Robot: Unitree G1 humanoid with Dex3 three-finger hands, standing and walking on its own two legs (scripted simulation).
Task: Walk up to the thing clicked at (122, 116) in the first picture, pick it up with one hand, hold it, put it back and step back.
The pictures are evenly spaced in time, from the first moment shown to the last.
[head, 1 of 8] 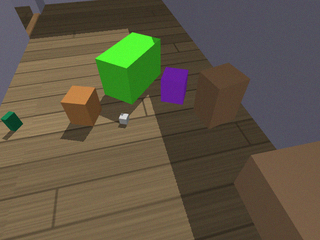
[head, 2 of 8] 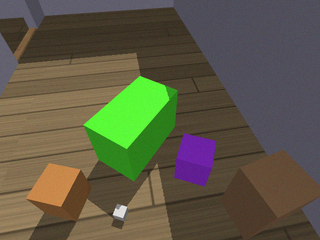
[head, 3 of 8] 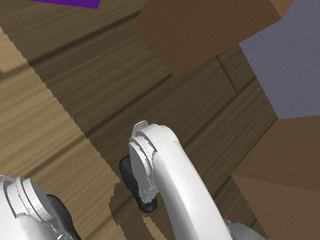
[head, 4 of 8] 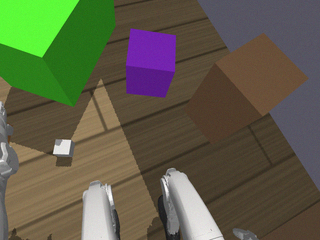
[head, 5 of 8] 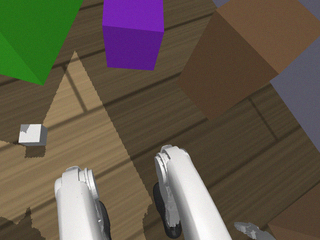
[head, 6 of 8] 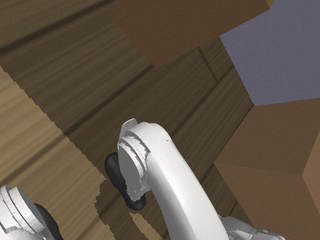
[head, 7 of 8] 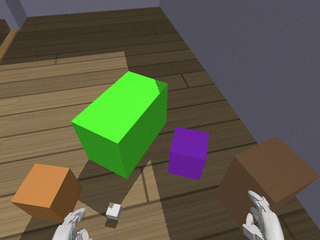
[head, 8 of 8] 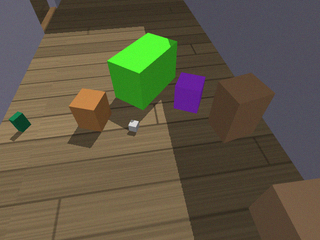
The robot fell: no
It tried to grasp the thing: no
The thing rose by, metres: 0.00
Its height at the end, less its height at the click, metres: +0.00
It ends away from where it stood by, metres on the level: 0.00
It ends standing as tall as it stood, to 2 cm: yes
